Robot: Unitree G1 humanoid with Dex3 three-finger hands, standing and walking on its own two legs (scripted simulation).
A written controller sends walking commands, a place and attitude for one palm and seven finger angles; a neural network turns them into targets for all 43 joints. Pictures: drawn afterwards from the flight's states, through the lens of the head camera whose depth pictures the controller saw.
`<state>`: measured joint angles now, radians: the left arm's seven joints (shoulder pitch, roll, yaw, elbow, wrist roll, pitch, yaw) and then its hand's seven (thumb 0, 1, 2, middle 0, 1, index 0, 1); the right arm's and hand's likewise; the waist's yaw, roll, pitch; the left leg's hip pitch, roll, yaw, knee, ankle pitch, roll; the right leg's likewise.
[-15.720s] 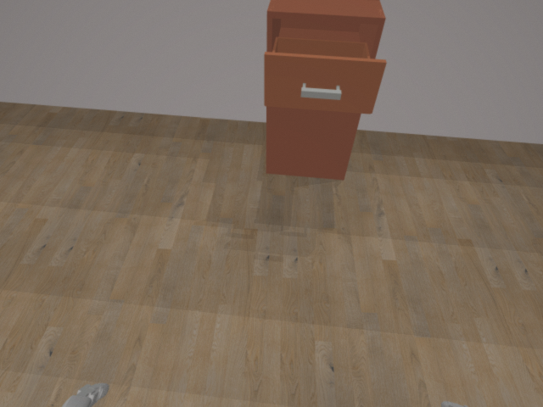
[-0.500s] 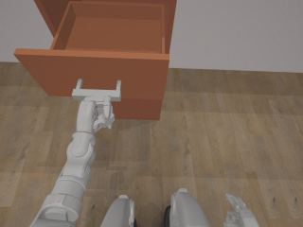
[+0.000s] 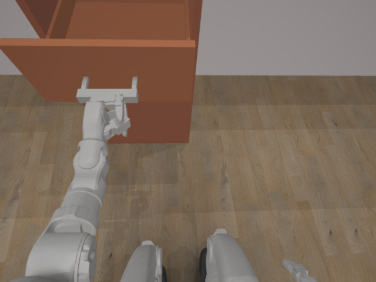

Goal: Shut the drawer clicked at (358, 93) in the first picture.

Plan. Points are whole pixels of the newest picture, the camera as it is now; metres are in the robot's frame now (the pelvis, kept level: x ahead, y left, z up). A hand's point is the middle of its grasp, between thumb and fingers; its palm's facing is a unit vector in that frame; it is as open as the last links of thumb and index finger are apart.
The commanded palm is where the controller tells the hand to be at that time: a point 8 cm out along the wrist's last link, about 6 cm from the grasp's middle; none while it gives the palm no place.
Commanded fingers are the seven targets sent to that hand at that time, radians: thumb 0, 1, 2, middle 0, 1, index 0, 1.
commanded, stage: push the drawer shut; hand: left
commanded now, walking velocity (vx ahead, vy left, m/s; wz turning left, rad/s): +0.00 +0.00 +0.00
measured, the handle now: (109, 88) +0.53 +0.15 +0.03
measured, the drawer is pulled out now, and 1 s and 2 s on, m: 0.16 0.03 0.00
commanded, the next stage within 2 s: pull the fist back off the drawer in 1.52 s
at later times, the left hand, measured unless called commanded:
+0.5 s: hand (130, 91) +0.52 +0.11 +0.02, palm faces -0.03 -1.00 -0.06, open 3.4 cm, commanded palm +0.51 +0.15 +0.03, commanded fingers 0.00 0.90 0.90 -1.40 -1.60 -1.40 -1.60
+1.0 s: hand (131, 71) +0.58 +0.11 +0.02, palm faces -0.03 -1.00 -0.06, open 3.4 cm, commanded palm +0.57 +0.14 +0.03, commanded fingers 0.00 0.90 0.90 -1.40 -1.60 -1.40 -1.60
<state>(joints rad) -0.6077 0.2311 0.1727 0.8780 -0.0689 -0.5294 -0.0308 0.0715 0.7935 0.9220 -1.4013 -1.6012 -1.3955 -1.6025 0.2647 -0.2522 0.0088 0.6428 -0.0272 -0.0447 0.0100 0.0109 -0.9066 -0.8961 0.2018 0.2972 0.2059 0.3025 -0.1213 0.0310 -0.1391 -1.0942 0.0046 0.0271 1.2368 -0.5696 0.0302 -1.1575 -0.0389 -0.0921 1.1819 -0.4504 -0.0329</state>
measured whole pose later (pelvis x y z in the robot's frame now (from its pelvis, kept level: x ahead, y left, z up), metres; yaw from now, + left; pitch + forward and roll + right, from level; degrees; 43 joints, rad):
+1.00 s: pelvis +0.00 +0.00 -0.02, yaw -2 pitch +32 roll -4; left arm -1.13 0.49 0.36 1.28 0.04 -0.47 -0.04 0.07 0.80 0.92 -1.40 -1.60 -1.39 -1.60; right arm 0.35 -0.26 0.05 0.63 -0.08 0.05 0.05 0.01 -0.91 -0.90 0.20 0.30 0.21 0.30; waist -0.27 0.06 -0.12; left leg -1.30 0.03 0.00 1.32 -0.59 0.03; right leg -1.34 -0.01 -0.12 1.21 -0.44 -0.03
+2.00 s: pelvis -0.02 +0.01 -0.04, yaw -4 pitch +35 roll -7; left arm -1.35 0.64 0.34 1.31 0.10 -0.31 -0.03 0.10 0.73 0.91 -1.40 -1.60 -1.39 -1.60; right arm 0.44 -0.24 0.10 0.63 -0.10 0.03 0.08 0.00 -0.91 -0.90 0.20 0.30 0.21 0.30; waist -0.35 0.06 -0.10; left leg -1.45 0.04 -0.03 1.39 -0.57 0.04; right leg -1.45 -0.01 -0.15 1.23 -0.39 -0.02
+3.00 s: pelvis +0.06 +0.01 +0.08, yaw -2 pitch +13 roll -2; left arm -0.15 0.27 0.13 0.33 -0.11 -0.23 -0.08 0.02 0.90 0.90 -1.40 -1.60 -1.40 -1.60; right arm 0.26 -0.25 0.00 0.52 0.04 0.06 0.00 0.01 -0.91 -0.90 0.20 0.30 0.20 0.30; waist -0.04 0.05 -0.12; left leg -0.53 0.00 0.01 0.80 -0.49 0.03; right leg -0.61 0.00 -0.06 0.76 -0.37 -0.01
